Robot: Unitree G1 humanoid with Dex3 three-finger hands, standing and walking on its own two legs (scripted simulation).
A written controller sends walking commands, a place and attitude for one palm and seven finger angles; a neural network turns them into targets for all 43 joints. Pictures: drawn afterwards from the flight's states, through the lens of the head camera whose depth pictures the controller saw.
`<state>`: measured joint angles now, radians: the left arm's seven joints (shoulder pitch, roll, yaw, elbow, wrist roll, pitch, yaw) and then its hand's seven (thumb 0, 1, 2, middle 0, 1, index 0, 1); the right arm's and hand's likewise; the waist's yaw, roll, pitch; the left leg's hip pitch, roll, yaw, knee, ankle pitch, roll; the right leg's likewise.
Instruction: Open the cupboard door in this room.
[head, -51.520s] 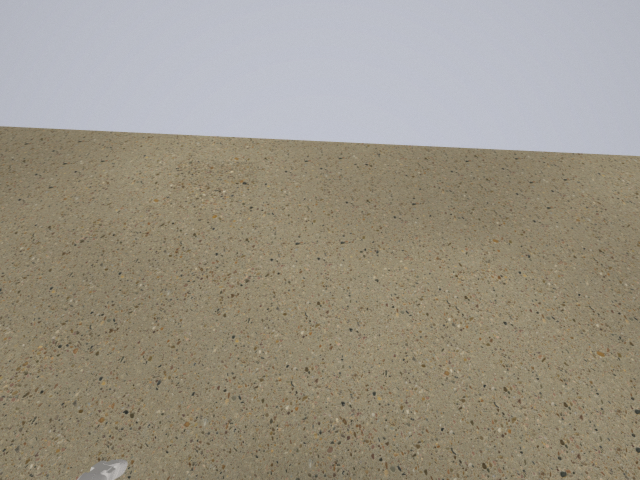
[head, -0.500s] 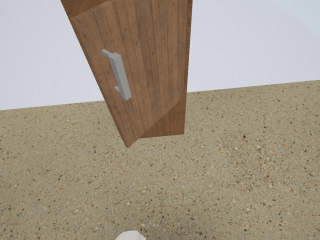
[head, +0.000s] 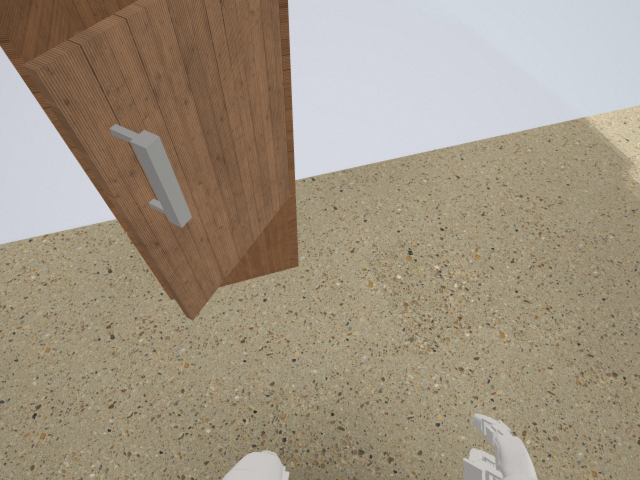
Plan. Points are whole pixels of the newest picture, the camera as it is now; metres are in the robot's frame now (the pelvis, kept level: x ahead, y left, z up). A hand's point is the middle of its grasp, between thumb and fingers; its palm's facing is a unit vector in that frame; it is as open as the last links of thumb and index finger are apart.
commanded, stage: walk to a spot facing it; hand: left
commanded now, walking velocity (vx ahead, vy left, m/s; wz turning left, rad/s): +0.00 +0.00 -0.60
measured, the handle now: (152, 178) +0.44 +0.28 +0.08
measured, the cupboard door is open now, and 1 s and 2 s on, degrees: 44 44 44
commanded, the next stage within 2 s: none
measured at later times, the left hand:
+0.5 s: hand (237, 422) +0.20 +0.15 -0.16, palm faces -0.38 -0.88 -0.29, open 7.4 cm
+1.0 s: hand (273, 406) +0.22 +0.10 -0.17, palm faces -0.60 -0.78 -0.18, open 7.4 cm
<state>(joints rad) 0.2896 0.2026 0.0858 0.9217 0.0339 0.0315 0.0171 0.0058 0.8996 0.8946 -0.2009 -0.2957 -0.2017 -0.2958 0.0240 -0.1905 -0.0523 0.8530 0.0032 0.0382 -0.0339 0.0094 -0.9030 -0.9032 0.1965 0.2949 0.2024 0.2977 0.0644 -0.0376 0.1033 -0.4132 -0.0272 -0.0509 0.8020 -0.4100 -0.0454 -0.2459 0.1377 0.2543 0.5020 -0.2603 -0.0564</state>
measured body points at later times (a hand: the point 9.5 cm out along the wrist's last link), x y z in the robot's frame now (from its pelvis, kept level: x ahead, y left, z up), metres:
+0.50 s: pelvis +0.00 +0.00 -0.02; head +0.06 -0.04 +0.43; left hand +0.21 +0.19 -0.14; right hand -0.09 -0.26 -0.17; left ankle +0.01 +0.14 -0.70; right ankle -0.03 -0.11 -0.74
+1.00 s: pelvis +0.04 -0.01 +0.00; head +0.09 -0.03 +0.45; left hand +0.26 +0.14 -0.15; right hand -0.08 -0.22 -0.14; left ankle +0.09 +0.10 -0.74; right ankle -0.06 -0.09 -0.68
